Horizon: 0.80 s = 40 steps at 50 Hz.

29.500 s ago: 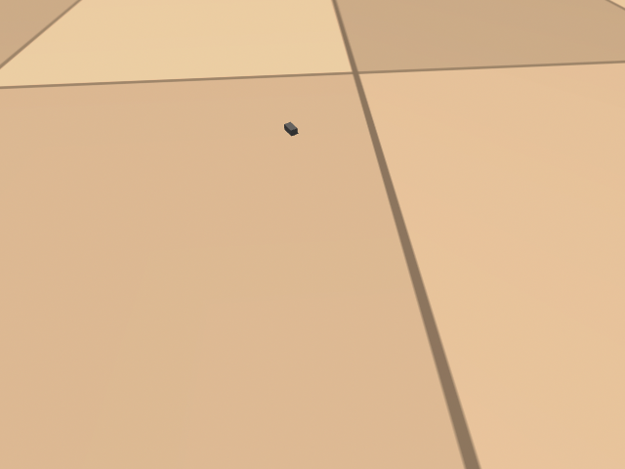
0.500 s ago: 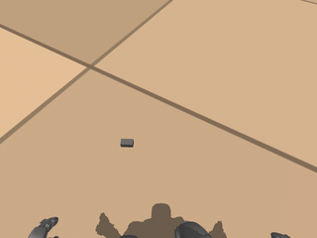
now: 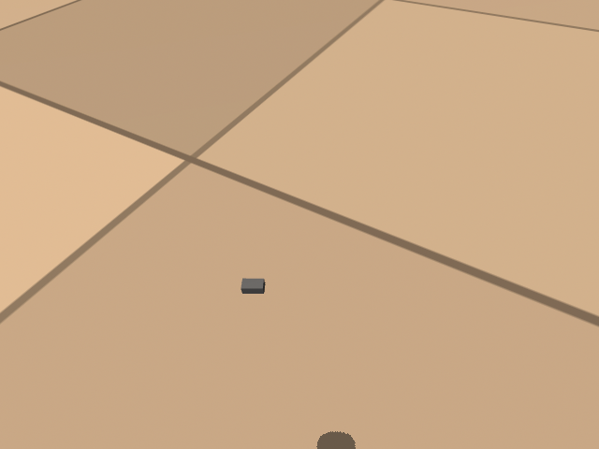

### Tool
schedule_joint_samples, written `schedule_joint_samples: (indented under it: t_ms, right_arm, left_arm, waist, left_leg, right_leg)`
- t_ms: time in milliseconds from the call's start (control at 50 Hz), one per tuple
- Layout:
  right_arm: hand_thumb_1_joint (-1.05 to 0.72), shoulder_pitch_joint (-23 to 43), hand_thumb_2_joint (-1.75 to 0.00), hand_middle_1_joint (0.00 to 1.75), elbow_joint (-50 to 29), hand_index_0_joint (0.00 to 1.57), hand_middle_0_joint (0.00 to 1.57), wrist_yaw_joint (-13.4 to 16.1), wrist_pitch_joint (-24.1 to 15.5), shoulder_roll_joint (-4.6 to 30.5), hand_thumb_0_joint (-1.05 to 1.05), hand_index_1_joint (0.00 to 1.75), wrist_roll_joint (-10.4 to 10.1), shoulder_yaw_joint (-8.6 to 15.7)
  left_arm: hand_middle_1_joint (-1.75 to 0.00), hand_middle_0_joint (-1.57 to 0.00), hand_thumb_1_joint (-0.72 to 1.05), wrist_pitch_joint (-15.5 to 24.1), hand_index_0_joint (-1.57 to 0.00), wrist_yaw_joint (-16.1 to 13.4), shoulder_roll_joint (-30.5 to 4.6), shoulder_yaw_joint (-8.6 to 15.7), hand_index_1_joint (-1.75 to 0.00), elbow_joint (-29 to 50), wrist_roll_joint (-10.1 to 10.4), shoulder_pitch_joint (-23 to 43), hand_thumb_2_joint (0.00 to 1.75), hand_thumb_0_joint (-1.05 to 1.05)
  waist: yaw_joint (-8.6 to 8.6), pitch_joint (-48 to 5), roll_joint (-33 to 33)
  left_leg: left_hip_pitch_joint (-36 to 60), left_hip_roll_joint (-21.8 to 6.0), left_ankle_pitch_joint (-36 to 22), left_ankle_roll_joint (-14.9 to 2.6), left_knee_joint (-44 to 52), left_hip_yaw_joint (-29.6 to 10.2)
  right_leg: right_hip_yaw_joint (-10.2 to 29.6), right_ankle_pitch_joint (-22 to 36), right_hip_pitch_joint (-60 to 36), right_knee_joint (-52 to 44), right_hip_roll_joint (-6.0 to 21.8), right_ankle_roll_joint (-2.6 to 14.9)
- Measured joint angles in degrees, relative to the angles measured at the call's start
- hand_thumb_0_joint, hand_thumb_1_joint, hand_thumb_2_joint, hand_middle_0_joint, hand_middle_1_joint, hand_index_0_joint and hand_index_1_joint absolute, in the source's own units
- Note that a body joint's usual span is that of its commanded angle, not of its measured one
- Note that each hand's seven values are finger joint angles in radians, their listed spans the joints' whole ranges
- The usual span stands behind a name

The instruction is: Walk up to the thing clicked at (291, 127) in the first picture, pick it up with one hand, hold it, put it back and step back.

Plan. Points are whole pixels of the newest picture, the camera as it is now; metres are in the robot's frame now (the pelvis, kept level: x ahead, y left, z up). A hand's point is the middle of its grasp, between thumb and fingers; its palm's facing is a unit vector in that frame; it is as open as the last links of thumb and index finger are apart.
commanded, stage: walk up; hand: left
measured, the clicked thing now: (253, 286) +0.81 +0.25 -0.74
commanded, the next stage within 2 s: stand in 0.64 s
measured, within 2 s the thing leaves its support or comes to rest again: neither
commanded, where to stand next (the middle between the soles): +0.41 +0.02 m, yaw -1 degrees
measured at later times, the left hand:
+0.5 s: hand out of the picture +0.11 +0.28 -0.14, palm faces +0.04 -0.93 -0.37, open 7.4 cm
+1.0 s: hand out of the picture +0.08 +0.26 -0.14, palm faces +0.00 -0.94 -0.34, open 7.4 cm
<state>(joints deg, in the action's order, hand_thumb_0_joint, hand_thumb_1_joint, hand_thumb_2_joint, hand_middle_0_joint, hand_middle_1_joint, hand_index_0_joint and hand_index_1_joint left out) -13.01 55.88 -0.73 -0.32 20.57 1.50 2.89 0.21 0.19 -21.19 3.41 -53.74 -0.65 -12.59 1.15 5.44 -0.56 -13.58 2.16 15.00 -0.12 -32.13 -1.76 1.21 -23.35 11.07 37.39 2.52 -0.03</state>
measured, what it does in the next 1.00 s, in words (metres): stands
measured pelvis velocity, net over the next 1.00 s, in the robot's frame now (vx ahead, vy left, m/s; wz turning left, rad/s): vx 0.00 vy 0.01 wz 0.00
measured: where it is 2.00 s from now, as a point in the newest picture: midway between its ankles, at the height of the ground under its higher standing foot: outside the picture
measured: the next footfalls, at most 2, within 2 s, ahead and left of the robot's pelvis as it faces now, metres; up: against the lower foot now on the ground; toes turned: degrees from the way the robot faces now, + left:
left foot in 1.90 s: +0.15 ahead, +0.16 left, +0.00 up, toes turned +4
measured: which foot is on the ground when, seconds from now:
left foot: down 0.00-1.00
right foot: down 0.00-1.00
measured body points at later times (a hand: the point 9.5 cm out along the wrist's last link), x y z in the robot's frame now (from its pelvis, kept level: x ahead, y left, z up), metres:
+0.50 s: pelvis +0.02 +0.01 +0.01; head +0.03 +0.01 +0.46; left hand +0.10 +0.32 -0.11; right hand +0.12 -0.29 -0.11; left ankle +0.02 +0.12 -0.73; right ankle -0.02 -0.12 -0.73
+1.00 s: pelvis +0.00 +0.01 +0.02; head +0.01 +0.01 +0.47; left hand +0.08 +0.31 -0.11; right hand +0.11 -0.29 -0.11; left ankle +0.02 +0.12 -0.73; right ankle -0.02 -0.12 -0.73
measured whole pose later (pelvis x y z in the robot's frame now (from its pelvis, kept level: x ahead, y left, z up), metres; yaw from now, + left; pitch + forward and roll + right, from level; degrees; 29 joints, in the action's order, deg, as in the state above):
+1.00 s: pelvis +0.00 +0.01 +0.02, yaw +0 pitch -3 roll +0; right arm -3.3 63.8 -0.4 -1.0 19.6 0.4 0.4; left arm 0.7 0.3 -19.7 0.5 -65.2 -0.5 -5.0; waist 0.2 3.9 0.2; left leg -7.5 0.8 9.1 -0.1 -19.7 -2.3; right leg -0.4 -12.6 2.2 18.0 1.1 -1.1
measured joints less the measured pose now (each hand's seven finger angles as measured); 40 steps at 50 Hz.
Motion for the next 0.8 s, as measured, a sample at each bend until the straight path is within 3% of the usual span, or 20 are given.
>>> schedule_joint_samples:
  t_ms: [60,100,180,240,300,400,620,800]
  right_arm:
    - [-0.91,0.8,-0.9,0.3,-0.2,0.2,0.2,-0.5,-0.2,-1.2,0.01,0.3,0.0,-0.6]
    - [-0.91,1.5,-0.9,0.3,-0.2,0.2,0.2,-0.6,0.0,-1.5,0.01,0.3,-0.2,-1.0]
    - [-0.9,2.5,-0.9,0.3,0.3,0.2,0.2,-0.5,0.3,-0.9,0.01,0.3,-0.4,-0.8]
    - [-0.91,2.6,-0.9,0.3,1.0,0.2,0.2,-0.4,-0.7,0.1,0.01,0.3,-0.3,-0.3]
    - [-0.91,2.9,-0.9,0.3,1.7,0.2,0.2,-0.4,-1.3,0.0,0.01,0.3,-0.1,-0.3]
    - [-0.91,4.5,-0.9,0.3,2.5,0.2,0.2,-0.3,-1.1,-0.8,0.01,0.3,-0.4,-0.9]
    - [-0.91,7.7,-0.9,0.3,3.5,0.2,0.2,-0.2,-0.3,-0.6,0.01,0.3,-0.4,-0.7]
    - [-0.91,9.9,-0.9,0.3,5.6,0.2,0.2,0.3,-0.9,-1.4,0.0,0.3,-0.9,-2.2]
  left_arm:
    - [-0.3,-0.21,0.9,0.0,-0.21,-0.2,-0.6,-0.1,-0.3,-0.8,0.3,1.1,0.9,0.0]
    - [-0.3,-0.21,0.9,0.7,-0.2,-0.2,-0.6,-0.1,-0.3,-1.4,0.0,1.8,0.9,0.0]
    - [-0.3,-0.21,0.9,1.6,-0.21,0.2,0.1,-0.5,-0.3,-2.0,-0.7,1.8,0.9,0.0]
    - [-0.3,-0.21,0.9,1.5,-0.21,0.2,0.7,-0.9,-0.3,-2.7,-0.7,2.4,0.9,0.0]
    - [-0.3,-0.21,0.9,1.1,-0.21,0.2,0.5,-0.9,-0.3,-3.5,-0.1,3.4,0.9,0.0]
    - [-0.3,-0.21,0.9,1.6,-0.2,-0.2,-0.4,-0.7,-0.3,-4.7,0.3,5.3,0.9,0.0]
    - [-0.3,-0.21,0.9,1.0,-0.21,-0.3,-0.3,-1.3,-0.3,-6.5,0.0,6.1,0.9,0.0]
    - [-0.3,-0.21,0.9,0.3,-0.2,-0.2,0.4,-2.3,-0.3,-9.6,0.5,7.2,0.9,0.0]
  waist:
    - [-0.14,-0.8,0.1]
    - [-0.49,-1.2,0.7]
    - [-0.58,-2.7,1.6]
    - [-0.8,-2.6,1.5]
    - [-0.43,-2.7,0.5]
    - [-0.14,-1.6,0.1]
    - [-0.21,-1.3,0.4]
    - [-0.12,-0.6,0.2]
  left_leg:
    - [-0.4,-1.1,0.8,-0.02,-0.6,-0.1]
    - [-0.7,-2.0,1.1,0.62,-1.4,-0.8]
    - [-1.9,-1.3,6.8,-0.2,-4.3,-2.2]
    - [-0.4,-0.8,0.1,-0.26,-1.0,-1.2]
    - [0.4,0.1,0.7,-0.69,0.4,-0.6]
    - [1.0,-0.9,0.6,-0.49,1.5,-0.8]
    - [1.5,-0.4,1.0,-0.76,1.3,-1.1]
    - [4.6,-0.9,-2.7,-0.41,8.0,-0.6]
  right_leg:
    - [-0.7,-2.2,-0.1,-1.3,-1.4,1.43]
    - [-1.4,3.6,-1.2,-4.2,-2.3,0.86]
    - [-2.1,3.2,-1.7,-5.2,-2.4,0.67]
    - [-2.3,2.5,-2.4,-5.0,-1.1,-0.46]
    - [-1.7,2.4,-2.6,-5.3,-0.2,-0.71]
    - [-1.9,4.0,-4.1,-8.6,-1.1,-1.05]
    - [-2.3,3.7,-5.0,-8.9,-0.7,-1.2]
    - [-1.7,7.8,-7.9,-15.7,-1.0,-1.37]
